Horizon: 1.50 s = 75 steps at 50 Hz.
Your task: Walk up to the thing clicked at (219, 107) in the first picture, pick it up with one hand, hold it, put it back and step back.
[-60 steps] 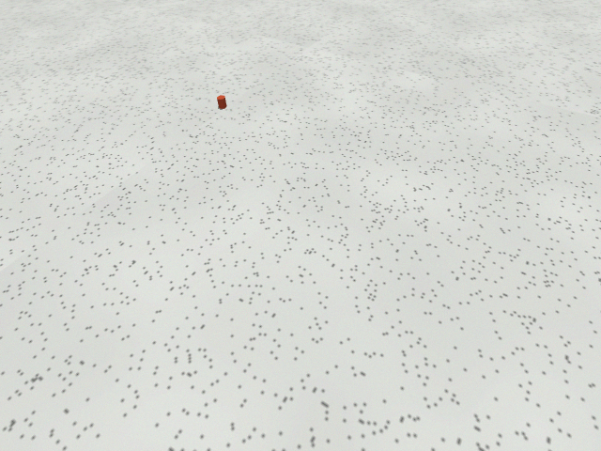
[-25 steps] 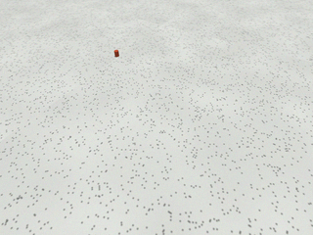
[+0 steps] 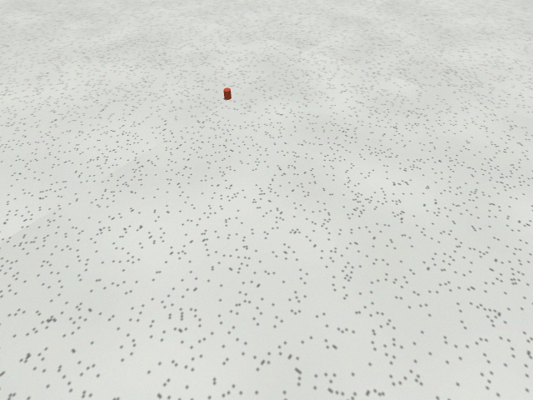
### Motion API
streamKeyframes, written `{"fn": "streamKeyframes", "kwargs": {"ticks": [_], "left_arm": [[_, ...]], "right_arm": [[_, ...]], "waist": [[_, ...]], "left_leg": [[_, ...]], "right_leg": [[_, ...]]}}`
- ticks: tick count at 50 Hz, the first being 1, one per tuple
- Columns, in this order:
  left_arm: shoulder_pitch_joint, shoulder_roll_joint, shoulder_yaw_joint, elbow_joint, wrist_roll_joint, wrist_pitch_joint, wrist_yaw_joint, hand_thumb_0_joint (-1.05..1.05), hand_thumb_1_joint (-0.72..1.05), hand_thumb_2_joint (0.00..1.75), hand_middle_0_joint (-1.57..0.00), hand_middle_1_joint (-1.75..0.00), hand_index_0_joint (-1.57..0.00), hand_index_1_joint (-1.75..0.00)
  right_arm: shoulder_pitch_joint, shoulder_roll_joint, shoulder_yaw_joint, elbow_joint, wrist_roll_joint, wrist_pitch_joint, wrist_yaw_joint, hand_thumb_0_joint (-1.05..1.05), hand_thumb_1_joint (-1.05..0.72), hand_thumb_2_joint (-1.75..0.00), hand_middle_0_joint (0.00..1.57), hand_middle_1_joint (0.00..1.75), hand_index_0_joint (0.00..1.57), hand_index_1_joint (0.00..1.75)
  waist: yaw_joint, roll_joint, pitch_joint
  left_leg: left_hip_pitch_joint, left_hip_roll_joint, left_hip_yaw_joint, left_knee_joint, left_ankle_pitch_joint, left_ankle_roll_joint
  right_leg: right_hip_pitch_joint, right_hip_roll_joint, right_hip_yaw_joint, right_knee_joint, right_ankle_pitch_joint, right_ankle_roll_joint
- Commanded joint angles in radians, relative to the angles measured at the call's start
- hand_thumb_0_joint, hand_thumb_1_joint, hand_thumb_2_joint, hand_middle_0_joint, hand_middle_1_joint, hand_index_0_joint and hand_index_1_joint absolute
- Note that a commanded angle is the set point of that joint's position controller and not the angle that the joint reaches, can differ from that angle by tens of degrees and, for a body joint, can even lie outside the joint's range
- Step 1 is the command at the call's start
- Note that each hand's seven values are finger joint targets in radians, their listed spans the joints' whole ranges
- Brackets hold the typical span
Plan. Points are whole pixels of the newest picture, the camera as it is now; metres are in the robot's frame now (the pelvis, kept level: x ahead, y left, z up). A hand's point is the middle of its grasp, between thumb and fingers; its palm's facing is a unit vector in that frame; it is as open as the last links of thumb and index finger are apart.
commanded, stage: walk up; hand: left
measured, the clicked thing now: (227, 93) +2.20 +0.30 -0.75
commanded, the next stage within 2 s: none
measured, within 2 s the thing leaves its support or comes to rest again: neither
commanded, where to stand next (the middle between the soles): +2.45 -0.07 m, yaw +92 degrees
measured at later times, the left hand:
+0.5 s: hand (55, 351) +0.25 +0.40 -0.14, palm faces +0.28 -0.94 -0.21, open 7.4 cm
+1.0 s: hand (96, 256) +0.42 +0.37 -0.10, palm faces +0.66 -0.62 -0.42, open 7.4 cm
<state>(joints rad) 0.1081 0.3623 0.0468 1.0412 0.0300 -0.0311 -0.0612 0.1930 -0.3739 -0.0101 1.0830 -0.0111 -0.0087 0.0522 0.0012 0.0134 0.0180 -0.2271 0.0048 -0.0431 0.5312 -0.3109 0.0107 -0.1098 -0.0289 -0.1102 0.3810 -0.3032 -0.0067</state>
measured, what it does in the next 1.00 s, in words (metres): walks ahead, turning left: left foot, then right foot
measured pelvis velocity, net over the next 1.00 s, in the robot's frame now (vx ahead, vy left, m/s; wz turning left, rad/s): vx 0.57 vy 0.11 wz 0.73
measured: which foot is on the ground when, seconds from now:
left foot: up 0.00-0.24, down 0.26-0.82, up 0.84-1.00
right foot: down 0.00-0.28, up 0.30-0.76, down 0.78-1.00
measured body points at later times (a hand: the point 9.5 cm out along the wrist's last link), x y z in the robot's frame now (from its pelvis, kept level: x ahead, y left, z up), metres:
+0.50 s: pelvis +0.19 +0.10 +0.00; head +0.16 +0.15 +0.45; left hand +0.23 +0.45 -0.12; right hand +0.33 -0.21 -0.08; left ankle +0.16 +0.21 -0.74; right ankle +0.29 -0.03 -0.66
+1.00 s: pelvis +0.57 +0.11 +0.00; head +0.58 +0.09 +0.45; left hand +0.39 +0.41 -0.07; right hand +0.91 -0.06 -0.10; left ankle +0.48 +0.21 -0.63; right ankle +0.60 +0.02 -0.74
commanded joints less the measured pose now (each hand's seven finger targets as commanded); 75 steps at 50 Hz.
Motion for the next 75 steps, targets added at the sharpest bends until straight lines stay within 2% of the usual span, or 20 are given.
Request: {"fn": "streamKeyframes", "kwargs": {"ticks": [1, 7, 13, 14, 15, 16, 22, 30, 36, 40, 41, 42, 47, 58, 60, 61, 63, 66, 70, 75], "left_arm": [[-0.075, 0.387, 0.122, -0.152, -0.002, -0.029, -0.002, 0.0, 0.9, 0.9, -0.2, -0.3, -0.2, -0.3], [-0.2, 0.388, 0.128, -0.197, 0.014, -0.04, -0.037, 0.0, 0.9, 0.9, -0.2, -0.3, -0.2, -0.3], [-0.2, 0.288, 0.091, -0.192, 0.019, -0.003, -0.049, 0.0, 0.9, 0.9, -0.2, -0.3, -0.2, -0.3], [-0.209, 0.216, 0.068, -0.215, 0.013, 0.002, -0.06, 0.0, 0.9, 0.9, -0.2, -0.3, -0.2, -0.3], [-0.258, 0.189, 0.047, -0.265, -0.003, 0.003, -0.075, 0.0, 0.9, 0.9, -0.2, -0.3, -0.2, -0.3], [-0.236, 0.276, 0.052, -0.29, 0.007, 0.002, -0.077, 0.0, 0.9, 0.9, -0.2, -0.3, -0.2, -0.3], [-0.091, 0.346, 0.083, -0.19, -0.015, 0.022, -0.09, 0.0, 0.9, 0.9, -0.2, -0.3, -0.2, -0.3], [-0.278, 0.307, 0.09, -0.336, 0.013, 0.031, -0.11, 0.0, 0.9, 0.9, -0.2, -0.3, -0.2, -0.3], [-0.318, 0.279, 0.096, -0.378, 0.007, 0.01, -0.104, 0.0, 0.9, 0.9, -0.2, -0.3, -0.2, -0.3], [0.303, 0.441, 0.179, -0.201, 0.012, -0.015, -0.055, 0.0, 0.9, 0.9, -0.2, -0.3, -0.2, -0.3], [0.363, 0.532, 0.195, -0.184, 0.014, -0.016, -0.037, 0.0, 0.9, 0.9, -0.2, -0.3, -0.2, -0.3], [0.195, 0.544, 0.179, -0.232, 0.007, -0.017, -0.025, 0.0, 0.9, 0.9, -0.2, -0.3, -0.2, -0.3], [-0.009, 0.321, 0.111, -0.285, -0.005, -0.034, -0.012, 0.0, 0.9, 0.9, -0.2, -0.3, -0.2, -0.3], [0.156, 0.305, 0.094, -0.372, -0.002, 0.013, -0.025, 0.0, 0.9, 0.9, -0.2, -0.3, -0.2, -0.3], [0.191, 0.285, 0.082, -0.357, -0.005, 0.027, -0.008, 0.0, 0.9, 0.9, -0.2, -0.3, -0.2, -0.3], [0.227, 0.241, 0.075, -0.372, 0.005, 0.033, 0.002, 0.0, 0.9, 0.9, -0.2, -0.3, -0.2, -0.3], [0.298, 0.392, 0.093, -0.362, -0.008, 0.07, 0.001, 0.0, 0.9, 0.9, -0.2, -0.3, -0.2, -0.3], [0.038, 0.382, 0.093, -0.381, -0.003, 0.035, -0.02, 0.0, 0.9, 0.9, -0.2, -0.3, -0.2, -0.3], [0.12, 0.3, 0.086, -0.374, -0.006, 0.068, -0.065, 0.0, 0.9, 0.9, -0.2, -0.3, -0.2, -0.3], [0.047, 0.265, 0.099, -0.386, -0.001, 0.078, -0.09, 0.0, 0.9, 0.9, -0.2, -0.3, -0.2, -0.3]], "right_arm": [[-0.305, -0.298, -0.091, -0.214, -0.017, -0.041, 0.024, 0.0, -0.9, -0.9, 0.2, 0.3, 0.2, 0.3], [-0.11, -0.283, -0.11, -0.157, 0.009, -0.02, 0.088, 0.0, -0.9, -0.9, 0.2, 0.3, 0.2, 0.3], [0.19, -0.357, -0.153, -0.078, -0.006, -0.03, 0.028, 0.0, -0.9, -0.9, 0.2, 0.3, 0.2, 0.3], [0.305, -0.452, -0.176, -0.066, -0.014, -0.035, 0.01, 0.0, -0.9, -0.9, 0.2, 0.3, 0.2, 0.3], [0.281, -0.54, -0.18, -0.098, 0.003, -0.037, -0.001, 0.0, -0.9, -0.9, 0.2, 0.3, 0.2, 0.3], [0.116, -0.57, -0.175, -0.147, 0.038, -0.042, -0.006, 0.0, -0.9, -0.9, 0.2, 0.3, 0.2, 0.3], [-0.057, -0.43, -0.108, -0.179, 0.029, -0.114, -0.043, 0.0, -0.9, -0.9, 0.2, 0.3, 0.2, 0.3], [0.08, -0.433, -0.129, -0.167, 0.03, -0.13, -0.062, 0.0, -0.9, -0.9, 0.2, 0.3, 0.2, 0.3], [0.084, -0.443, -0.138, -0.186, -0.002, -0.12, -0.085, 0.0, -0.9, -0.9, 0.2, 0.3, 0.2, 0.3], [0.008, -0.311, -0.093, -0.24, -0.024, -0.114, -0.098, 0.0, -0.9, -0.9, 0.2, 0.3, 0.2, 0.3], [0.021, -0.236, -0.071, -0.272, -0.009, -0.116, -0.098, 0.0, -0.9, -0.9, 0.2, 0.3, 0.2, 0.3], [0.075, -0.32, -0.1, -0.244, -0.004, -0.111, -0.108, 0.0, -0.9, -0.9, 0.2, 0.3, 0.2, 0.3], [0.09, -0.337, -0.095, -0.148, 0.032, -0.088, -0.063, 0.0, -0.9, -0.9, 0.2, 0.3, 0.2, 0.3], [0.171, -0.303, -0.102, -0.192, 0.019, -0.042, -0.084, 0.0, -0.9, -0.9, 0.2, 0.3, 0.2, 0.3], [0.391, -0.356, -0.131, -0.175, 0.01, -0.048, -0.119, 0.0, -0.9, -0.9, 0.2, 0.3, 0.2, 0.3], [0.437, -0.397, -0.153, -0.182, 0.006, -0.049, -0.14, 0.0, -0.9, -0.9, 0.2, 0.3, 0.2, 0.3], [0.277, -0.465, -0.176, -0.285, 0.062, -0.062, -0.174, 0.0, -0.9, -0.9, 0.2, 0.3, 0.2, 0.3], [0.195, -0.369, -0.11, -0.271, 0.051, -0.108, -0.187, 0.0, -0.9, -0.9, 0.2, 0.3, 0.2, 0.3], [0.064, -0.41, -0.095, -0.261, 0.033, -0.14, -0.137, 0.0, -0.9, -0.9, 0.2, 0.3, 0.2, 0.3], [0.087, -0.455, -0.122, -0.255, -0.012, -0.142, -0.114, 0.0, -0.9, -0.9, 0.2, 0.3, 0.2, 0.3]], "waist": [[0.119, -0.164, 0.039], [0.006, -0.186, -0.035], [-0.117, 0.106, -0.063], [-0.171, 0.331, -0.028], [-0.142, 0.356, 0.068], [-0.054, 0.263, 0.15], [0.086, 0.094, 0.028], [0.003, 0.06, 0.0], [0.003, 0.156, -0.007], [0.306, -0.174, -0.294], [0.298, -0.482, -0.258], [0.199, -0.461, -0.251], [0.045, -0.27, 0.046], [0.011, -0.093, -0.055], [-0.098, 0.004, -0.145], [-0.119, 0.115, -0.157], [-0.063, -0.037, -0.223], [-0.052, -0.307, -0.088], [0.08, -0.019, 0.037], [0.034, 0.18, 0.037]], "left_leg": [[-0.563, 0.166, 0.022, 0.362, -0.101, -0.026], [-0.242, 0.129, 0.165, 0.193, 0.033, -0.038], [0.313, -0.008, 0.229, 0.062, -0.072, 0.027], [0.395, 0.124, -0.097, -0.145, -0.396, 0.084], [0.328, 0.361, -0.666, -0.435, -0.73, 0.15], [0.116, 0.504, -0.916, -0.625, -0.816, 0.258], [-0.047, 0.225, -0.255, -0.445, -0.284, 0.134], [0.12, 0.203, -0.255, -0.424, -0.182, 0.182], [0.203, 0.223, -0.251, -0.258, 0.258, 0.175], [-0.359, 0.038, -0.06, 0.583, 0.248, 0.06], [-0.671, -0.095, 0.04, 0.833, -0.325, 0.05], [-0.707, -0.069, 0.031, 0.968, -0.291, 0.063], [-0.427, 0.09, -0.02, 0.688, 0.028, 0.056], [0.145, -0.127, 0.354, 0.063, 0.311, 0.048], [0.49, -0.029, 0.17, -0.02, 0.32, 0.151], [0.666, 0.235, -0.247, -0.035, 0.204, 0.281], [0.625, 0.648, -0.813, -0.204, -0.092, 0.486], [0.154, 0.413, -0.399, -0.143, 0.362, 0.321], [-0.24, 0.164, -0.004, -0.2, 0.05, 0.206], [-0.308, 0.157, -0.056, -0.234, -0.138, 0.193]], "right_leg": [[0.171, -0.54, 0.455, -0.336, -0.442, -0.231], [0.066, -0.278, -0.027, -0.228, -0.344, -0.141], [-0.333, -0.116, -0.189, 0.391, -0.267, -0.101], [-0.559, -0.03, -0.169, 0.75, -0.282, -0.069], [-0.775, 0.051, -0.038, 0.892, -0.277, -0.039], [-0.702, -0.029, 0.157, 0.889, -0.203, -0.043], [-0.416, -0.096, 0.187, 0.699, 0.051, 0.025], [-0.591, -0.069, 0.186, 0.497, 0.162, 0.068], [-0.482, -0.102, 0.191, 0.271, 0.018, 0.028], [0.426, -0.147, 0.277, 0.133, -0.191, -0.026], [0.531, -0.378, 0.602, -0.071, -0.431, 0.004], [0.459, -0.473, 0.889, -0.268, -0.473, -0.059], [-0.041, -0.225, 0.169, -0.076, 0.139, -0.042], [-0.112, -0.111, -0.081, 0.219, 0.742, 0.007], [-0.325, -0.07, -0.079, 0.631, 0.655, 0.072], [-0.632, 0.017, 0.022, 0.955, -0.084, 0.114], [-0.82, -0.005, 0.311, 1.391, -0.203, 0.142], [-0.589, -0.116, 0.319, 1.195, -0.049, 0.079], [-0.388, -0.14, 0.223, 0.766, 0.032, 0.031], [-0.241, -0.117, 0.13, 0.403, 0.101, 0.004]]}}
